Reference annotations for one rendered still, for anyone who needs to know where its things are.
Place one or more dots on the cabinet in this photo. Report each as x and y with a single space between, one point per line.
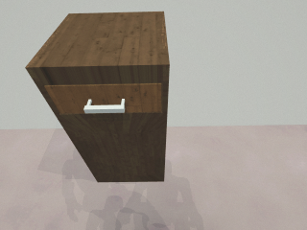
110 48

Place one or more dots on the drawer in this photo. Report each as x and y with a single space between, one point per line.
139 97

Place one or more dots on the handle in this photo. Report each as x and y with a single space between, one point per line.
107 108

